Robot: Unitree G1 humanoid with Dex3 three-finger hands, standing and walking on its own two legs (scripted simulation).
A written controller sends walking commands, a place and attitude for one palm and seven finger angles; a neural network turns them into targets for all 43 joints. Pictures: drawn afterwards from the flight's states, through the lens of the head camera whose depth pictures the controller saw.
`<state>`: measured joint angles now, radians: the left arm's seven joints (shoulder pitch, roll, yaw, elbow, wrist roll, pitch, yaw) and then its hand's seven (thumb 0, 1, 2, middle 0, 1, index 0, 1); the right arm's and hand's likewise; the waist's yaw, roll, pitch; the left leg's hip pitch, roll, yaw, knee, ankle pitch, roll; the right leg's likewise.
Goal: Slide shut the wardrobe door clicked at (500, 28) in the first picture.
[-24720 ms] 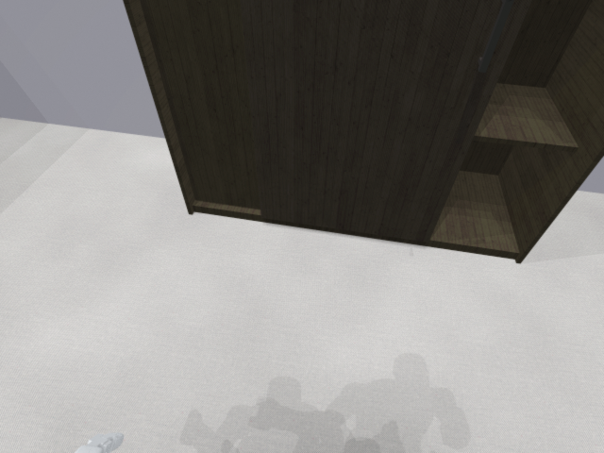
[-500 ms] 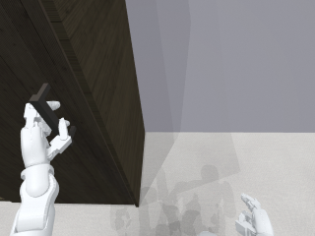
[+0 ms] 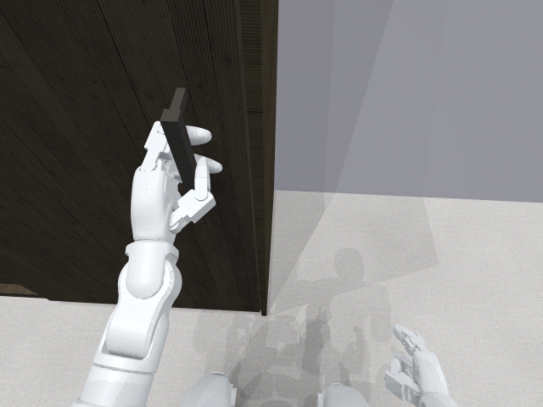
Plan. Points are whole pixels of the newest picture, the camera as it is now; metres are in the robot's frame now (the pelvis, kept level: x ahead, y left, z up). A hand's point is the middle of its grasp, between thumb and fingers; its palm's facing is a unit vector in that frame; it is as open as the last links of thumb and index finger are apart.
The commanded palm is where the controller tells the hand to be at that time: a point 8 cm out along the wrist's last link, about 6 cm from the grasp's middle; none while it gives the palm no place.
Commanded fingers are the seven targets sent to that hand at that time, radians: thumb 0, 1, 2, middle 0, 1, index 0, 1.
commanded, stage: stop walking and hold the door there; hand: left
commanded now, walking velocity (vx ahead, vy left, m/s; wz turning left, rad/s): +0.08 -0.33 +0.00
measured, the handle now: (191, 157) +0.38 +0.14 +0.15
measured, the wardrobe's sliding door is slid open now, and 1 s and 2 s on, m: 0.00 0.00 0.00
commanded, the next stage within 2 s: loosen the grip on the handle in 0.82 s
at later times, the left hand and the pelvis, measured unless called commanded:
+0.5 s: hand (201, 195) +0.33 +0.12 +0.14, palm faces -0.03 -1.00 -0.03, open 5.7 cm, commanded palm +0.31 +0.12 +0.13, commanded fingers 0.00 0.90 0.90 -0.45 -1.40 -0.45 -1.40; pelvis -0.01 +0.04 +0.02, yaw +0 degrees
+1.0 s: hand (198, 190) +0.34 +0.12 +0.14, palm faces -0.04 -0.99 -0.15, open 6.3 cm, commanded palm +0.29 +0.17 +0.14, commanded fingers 0.00 0.30 0.61 -0.45 -1.40 -0.45 -1.40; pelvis -0.02 +0.02 +0.02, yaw -1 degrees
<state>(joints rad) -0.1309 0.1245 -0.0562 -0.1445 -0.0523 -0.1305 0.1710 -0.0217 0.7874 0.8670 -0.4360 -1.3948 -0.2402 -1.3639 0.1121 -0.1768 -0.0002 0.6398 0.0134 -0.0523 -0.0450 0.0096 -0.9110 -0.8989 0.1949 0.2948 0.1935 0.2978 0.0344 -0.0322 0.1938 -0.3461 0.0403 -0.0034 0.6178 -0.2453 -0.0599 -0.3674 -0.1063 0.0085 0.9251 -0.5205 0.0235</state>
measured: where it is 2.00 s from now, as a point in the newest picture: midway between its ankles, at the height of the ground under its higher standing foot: outside the picture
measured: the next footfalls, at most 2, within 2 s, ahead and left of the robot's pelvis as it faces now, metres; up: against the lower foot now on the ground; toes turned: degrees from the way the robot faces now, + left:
right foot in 0.06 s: +0.05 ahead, -0.09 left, +0.00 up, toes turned -2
right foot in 0.58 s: +0.04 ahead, -0.12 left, +0.00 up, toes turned -1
